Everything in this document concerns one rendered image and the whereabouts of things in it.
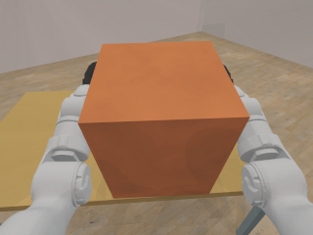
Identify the right robot forearm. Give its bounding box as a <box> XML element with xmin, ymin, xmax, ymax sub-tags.
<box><xmin>234</xmin><ymin>85</ymin><xmax>308</xmax><ymax>196</ymax></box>

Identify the left robot forearm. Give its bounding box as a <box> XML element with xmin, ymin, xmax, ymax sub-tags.
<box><xmin>30</xmin><ymin>84</ymin><xmax>90</xmax><ymax>202</ymax></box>

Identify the robot left upper arm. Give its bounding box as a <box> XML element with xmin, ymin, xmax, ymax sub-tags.
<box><xmin>0</xmin><ymin>162</ymin><xmax>92</xmax><ymax>235</ymax></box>

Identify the left robot hand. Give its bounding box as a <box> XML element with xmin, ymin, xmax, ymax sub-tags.
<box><xmin>82</xmin><ymin>62</ymin><xmax>97</xmax><ymax>85</ymax></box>

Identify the robot right upper arm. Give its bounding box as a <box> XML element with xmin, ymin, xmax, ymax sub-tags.
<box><xmin>242</xmin><ymin>158</ymin><xmax>313</xmax><ymax>235</ymax></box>

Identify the carton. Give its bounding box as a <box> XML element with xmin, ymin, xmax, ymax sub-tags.
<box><xmin>78</xmin><ymin>41</ymin><xmax>250</xmax><ymax>199</ymax></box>

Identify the table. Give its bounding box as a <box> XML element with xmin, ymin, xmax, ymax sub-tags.
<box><xmin>0</xmin><ymin>90</ymin><xmax>266</xmax><ymax>235</ymax></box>

